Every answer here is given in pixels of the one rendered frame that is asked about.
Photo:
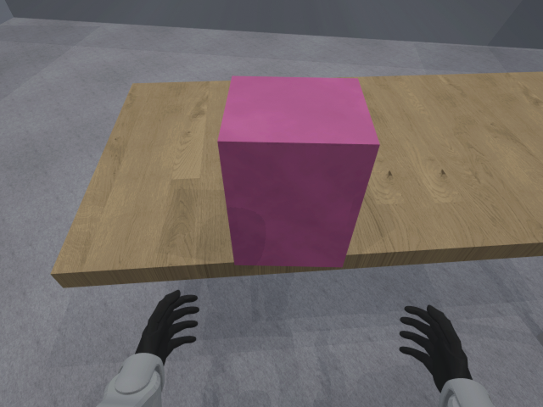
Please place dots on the robot left forearm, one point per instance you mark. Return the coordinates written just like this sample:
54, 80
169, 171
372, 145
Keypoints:
138, 383

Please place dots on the robot right forearm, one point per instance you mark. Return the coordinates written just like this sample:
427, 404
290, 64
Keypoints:
463, 392

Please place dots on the table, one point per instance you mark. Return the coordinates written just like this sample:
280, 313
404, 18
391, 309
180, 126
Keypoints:
458, 177

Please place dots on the robot left hand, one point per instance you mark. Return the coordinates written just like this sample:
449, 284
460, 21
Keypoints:
156, 337

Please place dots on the robot right hand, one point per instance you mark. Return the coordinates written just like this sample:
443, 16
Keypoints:
446, 359

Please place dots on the carton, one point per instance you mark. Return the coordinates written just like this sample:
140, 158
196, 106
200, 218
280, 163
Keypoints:
296, 156

